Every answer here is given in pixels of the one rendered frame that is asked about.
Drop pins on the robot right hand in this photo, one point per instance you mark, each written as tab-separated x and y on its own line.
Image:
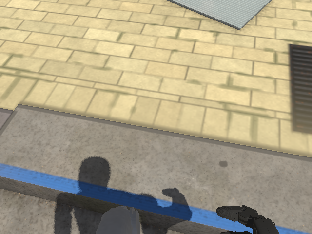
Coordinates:
248	217

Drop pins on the robot left thigh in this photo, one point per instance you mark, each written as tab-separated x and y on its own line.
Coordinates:
119	220

